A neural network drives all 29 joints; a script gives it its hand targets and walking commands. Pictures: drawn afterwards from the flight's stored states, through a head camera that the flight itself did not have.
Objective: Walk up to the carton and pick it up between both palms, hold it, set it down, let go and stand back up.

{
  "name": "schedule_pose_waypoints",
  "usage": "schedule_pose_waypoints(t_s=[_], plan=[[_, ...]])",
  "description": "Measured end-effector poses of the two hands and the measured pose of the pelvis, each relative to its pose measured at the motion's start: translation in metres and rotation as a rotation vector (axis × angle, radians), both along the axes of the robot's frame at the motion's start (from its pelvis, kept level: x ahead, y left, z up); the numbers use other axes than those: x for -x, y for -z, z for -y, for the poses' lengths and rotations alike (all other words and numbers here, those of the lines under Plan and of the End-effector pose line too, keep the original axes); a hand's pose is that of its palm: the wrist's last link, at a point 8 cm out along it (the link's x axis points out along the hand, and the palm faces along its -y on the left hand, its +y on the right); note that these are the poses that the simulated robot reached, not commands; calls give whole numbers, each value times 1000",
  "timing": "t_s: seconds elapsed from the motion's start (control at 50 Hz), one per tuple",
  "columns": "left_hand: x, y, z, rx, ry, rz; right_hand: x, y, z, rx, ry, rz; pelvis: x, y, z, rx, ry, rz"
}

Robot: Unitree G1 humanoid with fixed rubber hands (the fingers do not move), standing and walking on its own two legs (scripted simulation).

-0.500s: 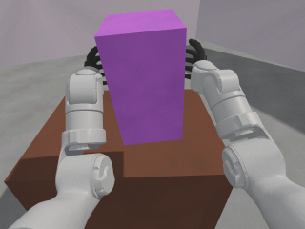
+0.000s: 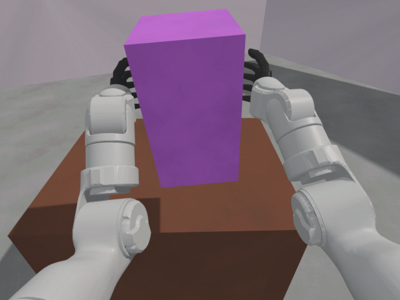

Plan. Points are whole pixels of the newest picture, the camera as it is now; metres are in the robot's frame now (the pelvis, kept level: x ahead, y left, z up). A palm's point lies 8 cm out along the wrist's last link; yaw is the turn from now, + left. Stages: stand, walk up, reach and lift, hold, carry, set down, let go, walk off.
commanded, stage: hold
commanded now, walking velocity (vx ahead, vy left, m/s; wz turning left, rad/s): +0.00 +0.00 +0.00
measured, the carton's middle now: (192, 102) +0.39 +0.00 +0.28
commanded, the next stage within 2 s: none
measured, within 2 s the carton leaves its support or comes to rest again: neither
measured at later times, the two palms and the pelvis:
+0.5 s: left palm (115, 91) +0.37 +0.14 +0.32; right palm (257, 84) +0.36 -0.12 +0.33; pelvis +0.00 +0.01 +0.00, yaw +0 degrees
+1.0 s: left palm (114, 94) +0.37 +0.14 +0.32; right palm (256, 87) +0.36 -0.11 +0.32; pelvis +0.00 +0.00 +0.00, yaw +1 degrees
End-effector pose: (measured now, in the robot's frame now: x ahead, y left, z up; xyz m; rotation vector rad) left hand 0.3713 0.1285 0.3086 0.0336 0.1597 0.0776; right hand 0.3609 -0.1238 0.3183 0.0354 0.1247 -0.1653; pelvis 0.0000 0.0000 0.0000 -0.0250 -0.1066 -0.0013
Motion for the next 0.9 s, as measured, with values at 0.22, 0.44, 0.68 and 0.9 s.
schedule_pose_waypoints(t_s=[0.22,0.44,0.68,0.9], plan=[[5,-5,-11,-5,-4,1,4,-4,-11,1,-1,-4,2,0,-4,-1,-5,20],[1,-8,-9,-27,3,8,1,-8,-9,-9,4,-4,2,0,-6,2,-3,8],[1,-8,-9,-17,-12,10,-2,-6,-9,9,-11,-3,-2,0,-4,3,-10,13],[3,-5,-9,-21,-14,-2,0,0,-9,-4,-12,-17,-1,0,-2,2,-15,19]])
